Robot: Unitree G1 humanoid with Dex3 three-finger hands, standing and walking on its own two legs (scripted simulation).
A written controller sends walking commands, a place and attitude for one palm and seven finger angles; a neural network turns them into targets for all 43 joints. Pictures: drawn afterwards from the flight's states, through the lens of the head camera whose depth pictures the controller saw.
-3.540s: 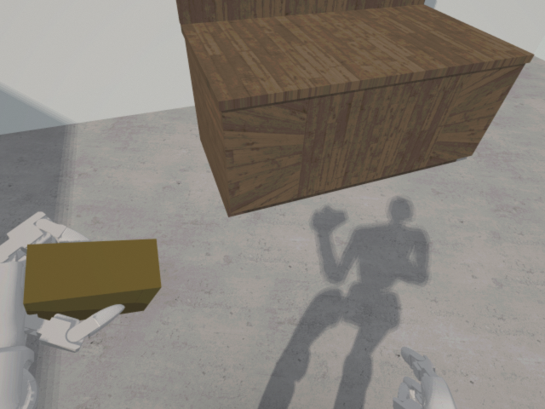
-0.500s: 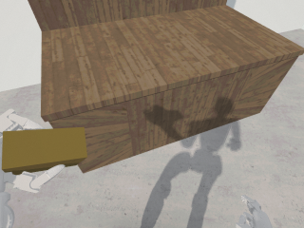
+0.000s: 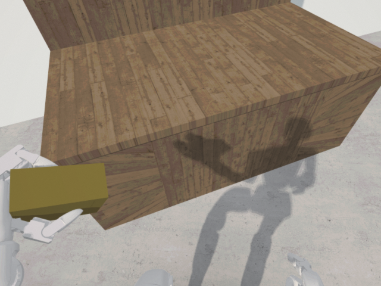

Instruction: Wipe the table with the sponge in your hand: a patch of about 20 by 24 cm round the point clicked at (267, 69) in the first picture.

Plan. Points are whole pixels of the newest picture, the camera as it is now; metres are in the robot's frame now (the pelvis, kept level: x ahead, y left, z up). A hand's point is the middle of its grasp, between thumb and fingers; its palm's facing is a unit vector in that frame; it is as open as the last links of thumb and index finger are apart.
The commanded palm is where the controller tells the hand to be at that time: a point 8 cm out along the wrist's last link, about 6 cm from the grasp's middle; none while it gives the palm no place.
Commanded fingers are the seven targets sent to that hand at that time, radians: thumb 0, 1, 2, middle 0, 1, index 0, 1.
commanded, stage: take the last steps up to it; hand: left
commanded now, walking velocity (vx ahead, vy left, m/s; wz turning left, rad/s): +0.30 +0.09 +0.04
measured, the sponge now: (74, 192) +0.23 +0.20 +0.15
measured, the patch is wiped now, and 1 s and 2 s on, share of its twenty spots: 0.00 0.00 0.00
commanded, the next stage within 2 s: come to a stop and stand still in 1.24 s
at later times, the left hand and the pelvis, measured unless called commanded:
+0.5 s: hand (59, 139) +0.31 +0.25 +0.18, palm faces +0.38 -0.81 -0.44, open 9.8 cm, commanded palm +0.27 +0.30 +0.18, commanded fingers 0.00 0.10 1.30 -1.20 -1.60 -1.20 -1.60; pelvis +0.10 +0.02 +0.00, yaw -1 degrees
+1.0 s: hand (65, 105) +0.41 +0.29 +0.18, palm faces +0.43 -0.82 -0.39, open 9.8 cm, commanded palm +0.35 +0.32 +0.18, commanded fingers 0.00 0.10 1.30 -1.20 -1.60 -1.20 -1.60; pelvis +0.19 +0.04 -0.01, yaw +0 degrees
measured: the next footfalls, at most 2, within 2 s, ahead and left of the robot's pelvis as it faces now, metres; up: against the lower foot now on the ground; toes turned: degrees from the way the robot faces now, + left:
left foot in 0.22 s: +0.15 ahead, +0.15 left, +0.00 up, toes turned +9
right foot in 0.54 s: +0.19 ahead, -0.10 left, +0.00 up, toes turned -10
